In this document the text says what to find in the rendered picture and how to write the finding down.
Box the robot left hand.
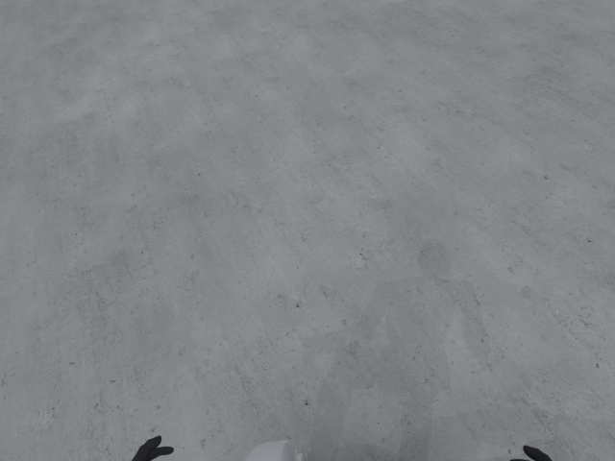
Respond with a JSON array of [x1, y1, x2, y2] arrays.
[[132, 436, 174, 461]]

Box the robot left thigh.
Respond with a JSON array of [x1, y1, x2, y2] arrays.
[[243, 442, 304, 461]]

